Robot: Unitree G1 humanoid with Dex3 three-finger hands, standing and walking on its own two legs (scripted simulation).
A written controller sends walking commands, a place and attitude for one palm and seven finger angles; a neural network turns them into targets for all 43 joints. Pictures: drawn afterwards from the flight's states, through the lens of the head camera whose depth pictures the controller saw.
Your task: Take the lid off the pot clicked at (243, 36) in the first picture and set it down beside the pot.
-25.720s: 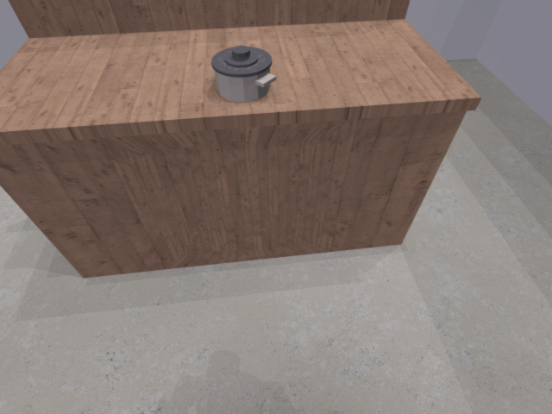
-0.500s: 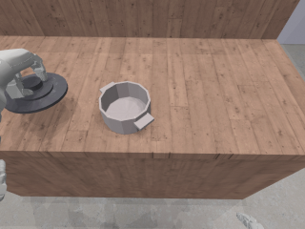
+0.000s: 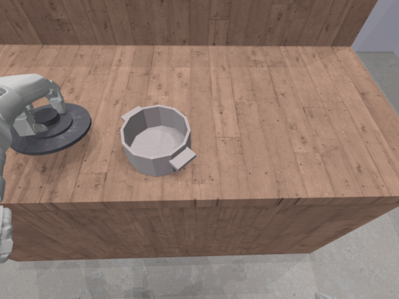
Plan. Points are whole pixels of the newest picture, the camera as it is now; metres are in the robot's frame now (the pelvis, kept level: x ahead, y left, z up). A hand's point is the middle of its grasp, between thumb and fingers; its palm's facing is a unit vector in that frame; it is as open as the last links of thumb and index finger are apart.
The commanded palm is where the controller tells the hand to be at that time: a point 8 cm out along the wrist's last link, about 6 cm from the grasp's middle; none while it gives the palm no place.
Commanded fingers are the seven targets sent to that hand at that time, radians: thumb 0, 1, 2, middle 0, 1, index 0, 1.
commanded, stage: lower the lid onto the table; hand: left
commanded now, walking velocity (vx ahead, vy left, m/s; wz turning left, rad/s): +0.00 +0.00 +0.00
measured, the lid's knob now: (46, 117) +0.45 +0.32 +0.09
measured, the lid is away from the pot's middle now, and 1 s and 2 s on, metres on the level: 0.22 0.23 0.24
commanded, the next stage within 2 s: open the fingers wide in 1.20 s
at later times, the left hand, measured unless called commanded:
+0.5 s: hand (35, 135) +0.41 +0.33 +0.08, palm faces -0.47 -0.12 -0.88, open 8.1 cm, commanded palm +0.43 +0.33 +0.15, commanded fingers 0.00 0.54 1.13 -1.00 -1.03 -0.86 -0.92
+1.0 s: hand (42, 137) +0.42 +0.33 +0.06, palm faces -0.46 -0.11 -0.88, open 8.1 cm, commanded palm +0.44 +0.33 +0.12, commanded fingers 0.00 0.54 1.13 -1.00 -1.03 -0.86 -0.92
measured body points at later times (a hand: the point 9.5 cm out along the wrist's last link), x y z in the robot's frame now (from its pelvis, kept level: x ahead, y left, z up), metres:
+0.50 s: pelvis +0.00 -0.01 +0.00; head +0.07 +0.00 +0.44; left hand +0.43 +0.33 +0.13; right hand +0.09 -0.29 -0.12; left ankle +0.03 +0.06 -0.74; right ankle -0.03 -0.15 -0.74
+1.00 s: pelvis +0.00 +0.00 -0.01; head +0.08 +0.01 +0.43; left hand +0.44 +0.33 +0.11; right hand +0.05 -0.29 -0.13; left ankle +0.03 +0.06 -0.74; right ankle -0.03 -0.15 -0.74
